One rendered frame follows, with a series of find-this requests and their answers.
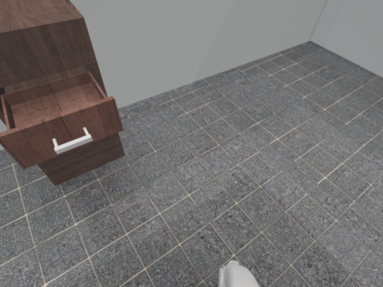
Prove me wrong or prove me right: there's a handle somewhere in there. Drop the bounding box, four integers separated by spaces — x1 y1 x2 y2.
52 127 93 154

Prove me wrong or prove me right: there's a cabinet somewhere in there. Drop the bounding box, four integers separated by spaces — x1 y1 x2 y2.
0 0 125 186

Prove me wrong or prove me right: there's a right robot thigh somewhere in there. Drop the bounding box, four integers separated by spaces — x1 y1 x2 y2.
218 264 260 287

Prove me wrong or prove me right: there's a drawer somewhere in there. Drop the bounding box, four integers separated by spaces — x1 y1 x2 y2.
0 71 123 169

